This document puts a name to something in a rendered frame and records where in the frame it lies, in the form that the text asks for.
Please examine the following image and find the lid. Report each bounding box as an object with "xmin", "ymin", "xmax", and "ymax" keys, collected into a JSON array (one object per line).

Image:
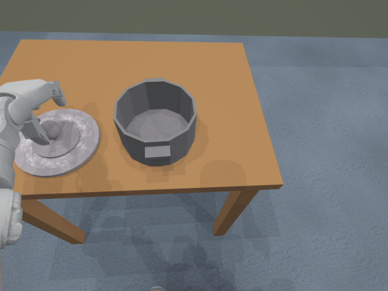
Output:
[{"xmin": 14, "ymin": 109, "xmax": 100, "ymax": 178}]

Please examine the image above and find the robot left upper arm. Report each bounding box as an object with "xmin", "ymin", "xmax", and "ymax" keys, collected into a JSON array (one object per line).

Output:
[{"xmin": 0, "ymin": 189, "xmax": 23, "ymax": 291}]

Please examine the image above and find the table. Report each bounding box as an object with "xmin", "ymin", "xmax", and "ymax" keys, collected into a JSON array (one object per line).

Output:
[{"xmin": 0, "ymin": 39, "xmax": 283, "ymax": 244}]

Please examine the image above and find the left robot hand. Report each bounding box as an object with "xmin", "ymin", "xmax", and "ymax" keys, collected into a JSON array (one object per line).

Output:
[{"xmin": 0, "ymin": 79, "xmax": 66, "ymax": 146}]

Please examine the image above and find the knob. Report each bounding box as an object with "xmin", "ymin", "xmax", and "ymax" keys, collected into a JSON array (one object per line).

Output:
[{"xmin": 40, "ymin": 121, "xmax": 61, "ymax": 140}]

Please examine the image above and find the robot left forearm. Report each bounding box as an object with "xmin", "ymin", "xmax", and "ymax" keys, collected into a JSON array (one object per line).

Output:
[{"xmin": 0, "ymin": 90, "xmax": 32, "ymax": 189}]

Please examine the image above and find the pot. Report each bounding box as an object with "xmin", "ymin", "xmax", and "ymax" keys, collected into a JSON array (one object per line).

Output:
[{"xmin": 113, "ymin": 78, "xmax": 197, "ymax": 166}]

